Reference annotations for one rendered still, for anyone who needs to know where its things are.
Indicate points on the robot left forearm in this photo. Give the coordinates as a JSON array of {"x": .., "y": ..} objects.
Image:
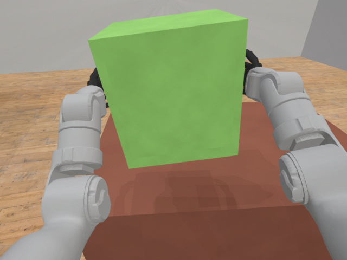
[{"x": 78, "y": 149}]

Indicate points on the carton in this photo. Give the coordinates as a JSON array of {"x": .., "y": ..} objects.
[{"x": 174, "y": 85}]

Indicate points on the pedestal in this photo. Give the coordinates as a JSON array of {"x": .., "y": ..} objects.
[{"x": 227, "y": 208}]

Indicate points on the robot left hand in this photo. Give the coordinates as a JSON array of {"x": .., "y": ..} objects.
[{"x": 95, "y": 81}]

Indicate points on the right robot upper arm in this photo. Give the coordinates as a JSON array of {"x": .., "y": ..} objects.
[{"x": 316, "y": 177}]

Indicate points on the robot right forearm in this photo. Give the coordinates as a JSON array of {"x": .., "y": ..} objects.
[{"x": 294, "y": 119}]

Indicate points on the left robot upper arm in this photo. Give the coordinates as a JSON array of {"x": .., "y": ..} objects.
[{"x": 71, "y": 209}]

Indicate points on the robot right hand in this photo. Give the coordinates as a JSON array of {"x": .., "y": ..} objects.
[{"x": 248, "y": 66}]

